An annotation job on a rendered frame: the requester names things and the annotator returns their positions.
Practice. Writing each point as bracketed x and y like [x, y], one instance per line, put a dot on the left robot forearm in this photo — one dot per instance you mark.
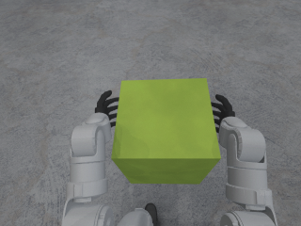
[87, 166]

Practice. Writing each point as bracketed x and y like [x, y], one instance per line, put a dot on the left robot shin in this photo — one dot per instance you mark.
[143, 210]

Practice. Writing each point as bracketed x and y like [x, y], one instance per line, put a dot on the carton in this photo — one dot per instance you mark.
[165, 131]

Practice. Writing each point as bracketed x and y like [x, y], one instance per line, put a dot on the robot left foot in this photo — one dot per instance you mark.
[150, 207]

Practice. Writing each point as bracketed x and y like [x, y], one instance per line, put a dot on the right robot forearm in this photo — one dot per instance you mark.
[247, 167]

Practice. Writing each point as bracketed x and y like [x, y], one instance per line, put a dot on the left robot upper arm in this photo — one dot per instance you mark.
[97, 214]

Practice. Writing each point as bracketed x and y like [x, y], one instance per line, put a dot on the left robot hand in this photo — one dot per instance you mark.
[102, 106]

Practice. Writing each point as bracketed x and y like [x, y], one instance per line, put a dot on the right robot hand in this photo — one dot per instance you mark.
[225, 108]

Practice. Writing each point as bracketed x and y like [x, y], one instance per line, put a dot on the right robot upper arm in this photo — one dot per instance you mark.
[245, 218]

